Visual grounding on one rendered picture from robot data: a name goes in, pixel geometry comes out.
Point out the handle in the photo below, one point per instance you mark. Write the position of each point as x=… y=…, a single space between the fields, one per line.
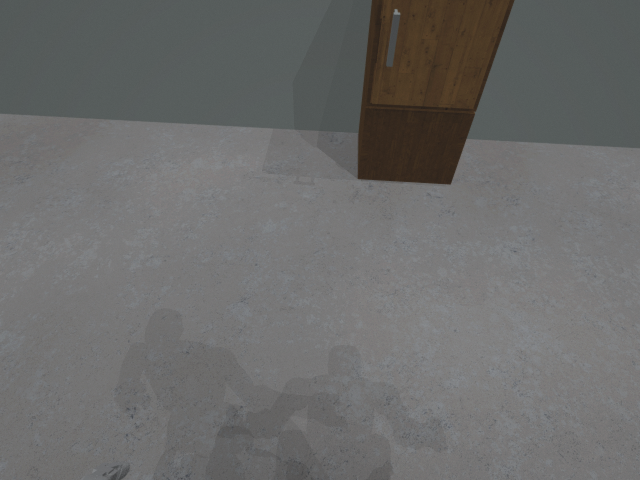
x=393 y=38

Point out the cupboard door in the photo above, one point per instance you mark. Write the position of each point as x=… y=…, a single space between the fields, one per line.
x=442 y=51

